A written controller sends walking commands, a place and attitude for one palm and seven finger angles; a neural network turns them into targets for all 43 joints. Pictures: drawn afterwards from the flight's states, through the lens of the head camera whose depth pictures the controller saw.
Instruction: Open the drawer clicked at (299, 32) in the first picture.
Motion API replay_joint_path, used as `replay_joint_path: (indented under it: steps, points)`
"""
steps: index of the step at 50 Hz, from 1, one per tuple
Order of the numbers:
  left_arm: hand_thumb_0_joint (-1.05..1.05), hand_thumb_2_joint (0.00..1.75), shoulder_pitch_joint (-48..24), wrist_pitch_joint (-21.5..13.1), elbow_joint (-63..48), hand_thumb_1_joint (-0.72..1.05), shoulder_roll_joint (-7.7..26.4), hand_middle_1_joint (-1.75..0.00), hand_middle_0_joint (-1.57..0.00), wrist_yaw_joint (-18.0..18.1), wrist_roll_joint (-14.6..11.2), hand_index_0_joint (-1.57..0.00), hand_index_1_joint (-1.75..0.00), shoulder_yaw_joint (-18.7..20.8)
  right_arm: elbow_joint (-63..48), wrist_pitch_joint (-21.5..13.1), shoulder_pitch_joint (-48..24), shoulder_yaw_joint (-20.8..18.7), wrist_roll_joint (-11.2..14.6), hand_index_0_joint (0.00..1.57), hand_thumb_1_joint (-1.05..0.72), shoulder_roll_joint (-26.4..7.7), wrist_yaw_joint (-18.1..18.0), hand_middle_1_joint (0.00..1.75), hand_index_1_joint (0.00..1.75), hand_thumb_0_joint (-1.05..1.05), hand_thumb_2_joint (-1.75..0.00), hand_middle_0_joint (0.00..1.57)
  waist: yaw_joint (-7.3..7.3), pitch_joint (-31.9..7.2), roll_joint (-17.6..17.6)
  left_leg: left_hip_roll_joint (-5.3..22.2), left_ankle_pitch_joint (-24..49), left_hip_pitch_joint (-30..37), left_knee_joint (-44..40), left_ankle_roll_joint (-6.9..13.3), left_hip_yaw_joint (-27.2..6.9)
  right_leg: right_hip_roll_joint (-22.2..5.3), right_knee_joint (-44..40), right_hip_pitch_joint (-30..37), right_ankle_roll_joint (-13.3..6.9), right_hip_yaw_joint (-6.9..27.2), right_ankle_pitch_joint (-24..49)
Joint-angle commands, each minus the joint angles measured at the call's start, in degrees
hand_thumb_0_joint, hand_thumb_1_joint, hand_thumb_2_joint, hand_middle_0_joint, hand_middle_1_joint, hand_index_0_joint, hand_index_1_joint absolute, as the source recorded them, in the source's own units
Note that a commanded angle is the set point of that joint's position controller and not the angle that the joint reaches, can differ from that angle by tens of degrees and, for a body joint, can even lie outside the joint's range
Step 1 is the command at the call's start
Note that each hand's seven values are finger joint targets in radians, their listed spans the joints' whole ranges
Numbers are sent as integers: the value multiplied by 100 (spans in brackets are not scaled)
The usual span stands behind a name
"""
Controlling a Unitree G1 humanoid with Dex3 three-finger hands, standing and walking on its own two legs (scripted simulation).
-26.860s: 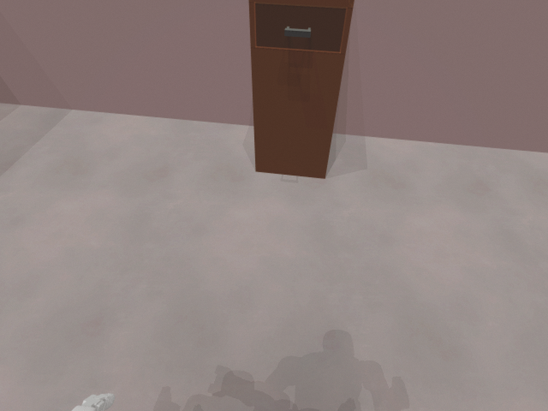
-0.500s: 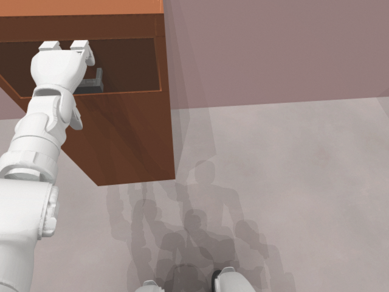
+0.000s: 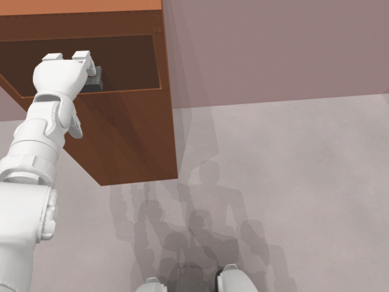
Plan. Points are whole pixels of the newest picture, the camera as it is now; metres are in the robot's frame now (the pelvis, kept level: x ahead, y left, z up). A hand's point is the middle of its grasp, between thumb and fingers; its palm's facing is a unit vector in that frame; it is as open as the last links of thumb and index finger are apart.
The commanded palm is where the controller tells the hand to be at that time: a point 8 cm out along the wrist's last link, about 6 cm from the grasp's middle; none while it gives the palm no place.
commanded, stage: lower the fingers behind the handle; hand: left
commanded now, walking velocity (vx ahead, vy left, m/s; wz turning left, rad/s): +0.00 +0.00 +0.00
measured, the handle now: (78, 78) +0.57 +0.23 +0.05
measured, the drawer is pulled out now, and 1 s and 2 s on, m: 0.00 0.00 0.00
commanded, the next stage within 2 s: lift the fingers back up to retry in 0.70 s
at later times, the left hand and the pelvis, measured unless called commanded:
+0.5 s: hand (75, 95) +0.52 +0.22 +0.06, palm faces -0.07 +0.02 -1.00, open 13.9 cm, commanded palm +0.50 +0.23 +0.07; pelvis -0.02 -0.01 -0.01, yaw +0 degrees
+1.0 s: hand (75, 95) +0.52 +0.23 +0.06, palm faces -0.05 +0.01 -1.00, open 13.9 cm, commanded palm +0.50 +0.23 +0.11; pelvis -0.02 +0.00 -0.01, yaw +0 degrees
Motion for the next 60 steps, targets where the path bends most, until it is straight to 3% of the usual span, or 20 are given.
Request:
replay_joint_path:
  steps: [1,2,5,7,10,11,14,17,20,22,34,40,41,44,47,50,52,55,57,60]
  points:
    - [0,30,-2533,189,-619,-50,1113,-120,-30,483,97,-30,-120,159,-105,-85,908,-338,-53,20,-90,-969,-24,30,30,0,-90,20,-297,-2296,165,-266,1898,1103,-383,128,-42,416,-274,1096,-324,-256,1169]
    - [0,30,-2602,260,-621,-50,1247,-120,-30,522,101,-30,-120,265,-66,-76,910,-346,-58,20,-90,-1002,-15,30,30,0,-90,20,-279,-2434,167,-270,2009,1136,-350,130,-34,413,-251,1147,-329,-249,1266]
    - [0,30,-2680,585,-300,-50,925,-120,-30,557,113,-30,-120,-71,-45,-54,931,-320,-37,20,-90,-976,14,30,30,0,-90,20,-361,-2284,268,-293,1985,1064,-372,120,-25,416,-286,1101,-322,-276,1260]
    - [0,30,-2709,754,-100,-50,1127,-120,-30,519,85,-30,-120,50,-3,-12,939,-302,-22,20,-90,-1039,24,30,30,0,-90,20,-386,-2280,86,-288,1852,981,-378,136,-26,422,-304,1134,-315,-270,1201]
    - [0,30,-2630,944,191,-50,1076,-120,-30,353,88,-30,-120,-123,-54,12,887,-236,12,20,-90,-1030,-13,30,30,0,-90,20,-416,-2040,40,-325,1545,704,-418,162,30,397,-359,1208,-287,-237,1113]
    - [0,30,-2650,947,158,-50,1304,-120,-30,284,90,-30,-120,23,-63,30,878,-221,23,20,-90,-1063,-23,30,30,0,-90,20,-404,-2075,-7,-304,1502,684,-420,164,23,391,-329,1232,-282,-234,1088]
    - [0,30,-2440,876,136,-50,1033,-120,-30,66,75,-30,-120,-177,-175,35,874,-218,26,20,-90,-1005,-47,30,30,0,-90,20,-393,-2153,66,-314,1476,721,-379,177,62,403,-319,1249,-284,-219,1126]
    - [0,30,-2216,688,39,-50,1365,-120,-30,-123,42,-30,-120,71,-243,49,831,-193,27,20,-90,-1040,-90,30,30,0,-90,20,-317,-2166,-147,-307,1374,567,-329,195,76,385,-271,1355,-273,-184,1117]
    - [0,30,-2129,527,54,-50,1239,-120,-30,-231,9,-30,-120,-88,-346,-4,781,-154,55,20,-90,-991,-143,30,30,0,-90,20,-339,-1869,-189,-323,929,293,-340,204,97,366,-306,1245,-247,-162,779]
    - [0,30,-2142,414,-12,-50,1533,-120,-30,-264,-22,-30,-120,126,-360,-10,806,-148,74,20,-90,-1032,-151,30,30,0,-90,20,-315,-1865,-295,-318,834,192,-298,213,80,370,-261,1217,-254,-138,683]
    - [0,30,-2375,345,-227,-50,1532,-120,-30,-4,-11,-30,-120,182,-301,-57,992,-188,47,20,-90,-1031,-119,30,30,0,-90,20,-327,-2427,-11,-294,1141,354,-119,188,8,388,-31,989,-269,-183,785]
    - [0,30,-2475,511,-33,-50,1384,-120,-30,30,-15,-30,-120,24,-267,-53,953,-173,66,20,-90,-1033,-120,30,30,0,-90,20,-398,-2119,-53,-293,965,319,-214,192,0,386,-150,888,-259,-208,595]
    - [0,30,-2538,511,-159,-50,1675,-120,-30,34,-44,-30,-120,232,-274,-35,944,-158,69,20,-90,-1070,-116,30,30,0,-90,20,-318,-2210,24,-294,976,352,-248,184,8,382,-152,995,-259,-192,603]
    - [0,30,-2908,506,-449,-50,1606,-120,-30,49,-49,-30,-120,129,-317,-35,929,-163,68,20,-90,-1017,-129,30,30,0,-90,20,-356,-2432,207,-301,1068,622,-343,188,-9,389,-240,1170,-255,-192,659]
    - [0,30,-2889,474,-651,-50,1940,-120,-30,44,-94,-30,-120,431,-298,-3,875,-163,58,20,-90,-1040,-133,30,30,0,-90,20,-255,-2661,148,-291,1354,860,-391,189,-31,397,-284,1425,-261,-186,889]
    - [0,30,-3050,411,-887,-50,1717,-120,-30,65,-108,-30,-120,261,-319,-42,848,-172,60,20,-90,-976,-151,30,30,0,-90,20,-265,-2564,334,-289,1429,1100,-515,174,-49,398,-413,1448,-259,-215,889]
    - [0,30,-3150,359,-1033,-50,1863,-120,-30,91,-118,-30,-120,395,-293,-33,838,-191,57,20,-90,-996,-151,30,30,0,-90,20,-246,-2640,365,-271,1617,1314,-541,163,-67,414,-445,1482,-276,-225,979]
    - [0,30,-3268,287,-1239,-50,1688,-120,-30,146,-111,-30,-120,294,-276,-73,844,-199,37,20,-90,-955,-162,30,30,0,-90,20,-252,-2652,463,-276,1886,1530,-617,150,-99,417,-503,1567,-282,-259,1155]
    - [0,30,-3228,269,-1356,-50,1869,-120,-30,170,-142,-30,-120,479,-244,-51,838,-219,31,20,-90,-983,-146,30,30,0,-90,20,-188,-2799,490,-265,2185,1747,-625,132,-85,429,-514,1696,-291,-261,1373]
    - [0,30,-3080,376,-1285,-50,1714,-120,-30,164,-145,-30,-120,394,-211,-32,835,-219,32,20,-90,-965,-118,30,30,0,-90,20,-152,-2715,538,-248,2529,1879,-700,98,-97,430,-554,1767,-296,-317,1576]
